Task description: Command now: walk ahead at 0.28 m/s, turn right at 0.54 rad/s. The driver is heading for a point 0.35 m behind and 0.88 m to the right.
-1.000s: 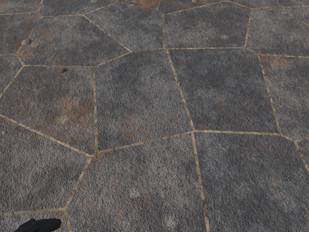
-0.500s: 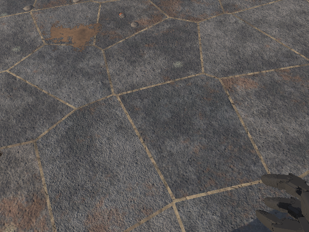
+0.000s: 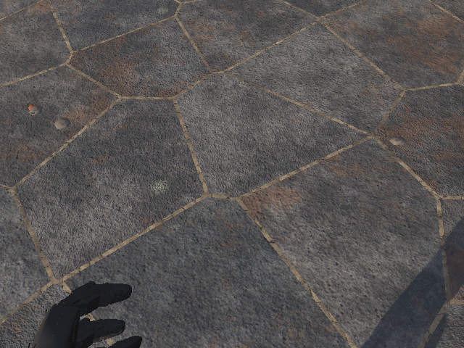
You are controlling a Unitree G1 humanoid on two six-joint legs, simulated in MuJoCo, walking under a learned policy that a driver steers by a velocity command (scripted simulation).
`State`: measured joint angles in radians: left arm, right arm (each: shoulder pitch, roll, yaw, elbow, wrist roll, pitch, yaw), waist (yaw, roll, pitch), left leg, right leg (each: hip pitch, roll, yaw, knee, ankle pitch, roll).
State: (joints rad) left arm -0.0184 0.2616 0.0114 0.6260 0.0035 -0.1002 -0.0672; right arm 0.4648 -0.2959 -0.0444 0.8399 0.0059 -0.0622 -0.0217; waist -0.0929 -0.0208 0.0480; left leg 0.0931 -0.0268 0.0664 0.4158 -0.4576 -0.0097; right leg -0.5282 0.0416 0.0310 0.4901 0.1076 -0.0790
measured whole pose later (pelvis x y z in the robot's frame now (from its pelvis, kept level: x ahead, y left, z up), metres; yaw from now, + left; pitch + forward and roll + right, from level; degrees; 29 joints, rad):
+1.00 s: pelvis +0.15 +0.00 +0.02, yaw -54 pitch +3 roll +2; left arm 0.18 0.33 0.09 0.58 -0.01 0.04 0.00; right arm 0.10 -0.34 -0.10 0.69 -0.01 0.01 -0.02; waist -0.01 0.05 0.08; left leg -0.51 0.05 0.01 1.07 -0.46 -0.06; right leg -0.35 0.02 0.05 0.56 -0.25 -0.04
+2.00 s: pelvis +0.09 -0.41 +0.00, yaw -112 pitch +0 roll +0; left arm 0.35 0.30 0.07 0.68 -0.01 -0.06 -0.05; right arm 0.20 -0.28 -0.02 0.66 0.02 -0.14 -0.01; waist 0.00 0.02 0.08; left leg -0.41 0.08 -0.13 1.31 -0.30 0.02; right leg -0.33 0.15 -0.01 0.61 -0.28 -0.14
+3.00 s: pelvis -0.34 -1.01 +0.02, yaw -156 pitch +0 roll +0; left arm 0.19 0.26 0.04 0.75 0.02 -0.06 -0.03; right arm 0.11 -0.33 -0.03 0.70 0.00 -0.03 -0.04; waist 0.03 0.04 0.11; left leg -0.57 0.11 -0.07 1.03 -0.36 -0.08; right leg -0.32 0.12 0.00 0.41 -0.09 -0.12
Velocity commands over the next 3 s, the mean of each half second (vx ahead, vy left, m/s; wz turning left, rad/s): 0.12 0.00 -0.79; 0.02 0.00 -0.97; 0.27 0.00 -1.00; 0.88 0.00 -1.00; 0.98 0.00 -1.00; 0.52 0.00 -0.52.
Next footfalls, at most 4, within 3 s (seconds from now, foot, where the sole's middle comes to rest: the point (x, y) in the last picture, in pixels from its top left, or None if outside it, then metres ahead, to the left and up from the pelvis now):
0.44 left None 0.30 0.11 -0.75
0.88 right None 0.11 -0.10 -0.76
1.34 left None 0.32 -0.05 -0.75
1.86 right None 0.03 -0.46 -0.75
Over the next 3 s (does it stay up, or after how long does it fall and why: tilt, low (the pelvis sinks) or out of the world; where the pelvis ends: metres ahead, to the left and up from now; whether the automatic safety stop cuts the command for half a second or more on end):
stays up -0.34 -1.01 0.02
